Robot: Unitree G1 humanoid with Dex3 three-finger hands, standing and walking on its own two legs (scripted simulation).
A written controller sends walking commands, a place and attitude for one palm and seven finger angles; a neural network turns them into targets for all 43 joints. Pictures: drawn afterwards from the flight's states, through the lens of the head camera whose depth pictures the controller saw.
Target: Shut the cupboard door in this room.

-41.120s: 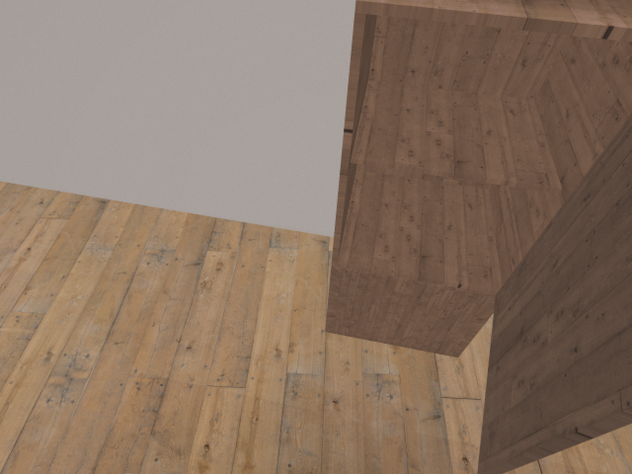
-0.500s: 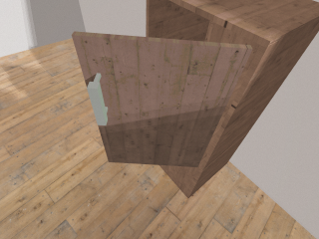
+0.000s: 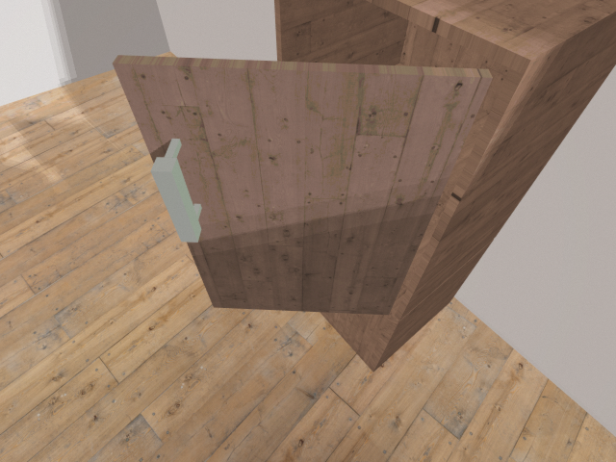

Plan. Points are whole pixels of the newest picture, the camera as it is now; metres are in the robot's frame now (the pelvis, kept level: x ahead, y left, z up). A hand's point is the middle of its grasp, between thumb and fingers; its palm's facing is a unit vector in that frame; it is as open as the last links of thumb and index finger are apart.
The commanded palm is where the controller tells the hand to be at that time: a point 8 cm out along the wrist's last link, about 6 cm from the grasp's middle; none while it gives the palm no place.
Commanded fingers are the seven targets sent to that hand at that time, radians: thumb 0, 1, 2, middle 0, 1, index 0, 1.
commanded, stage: come to a stop and stand still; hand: left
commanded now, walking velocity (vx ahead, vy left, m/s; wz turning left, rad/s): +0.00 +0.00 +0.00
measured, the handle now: (183, 192) +0.44 +0.20 +0.09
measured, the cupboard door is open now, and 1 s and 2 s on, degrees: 49 49 49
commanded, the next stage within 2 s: look again from close up in 0.30 s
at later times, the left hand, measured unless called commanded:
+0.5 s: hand out of the picture -0.03 +0.19 -0.16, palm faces +0.02 -0.97 -0.25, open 7.4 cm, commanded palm none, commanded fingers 0.00 0.90 0.90 -0.20 -0.30 -0.20 -0.30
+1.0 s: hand out of the picture +0.02 +0.15 -0.16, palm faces +0.01 -0.97 -0.24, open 7.3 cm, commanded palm none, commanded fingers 0.00 0.90 0.90 -0.20 -0.30 -0.20 -0.30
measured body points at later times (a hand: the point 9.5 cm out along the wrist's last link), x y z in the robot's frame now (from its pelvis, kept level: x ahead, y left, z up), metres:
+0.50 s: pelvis -0.01 +0.01 +0.01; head -0.01 -0.02 +0.46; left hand -0.03 +0.24 -0.14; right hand +0.01 -0.21 -0.16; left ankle -0.05 +0.09 -0.73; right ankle +0.03 -0.12 -0.73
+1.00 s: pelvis +0.01 -0.03 +0.01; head +0.03 -0.05 +0.46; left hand +0.02 +0.20 -0.14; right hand +0.00 -0.24 -0.16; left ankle -0.05 +0.09 -0.73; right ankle +0.03 -0.12 -0.73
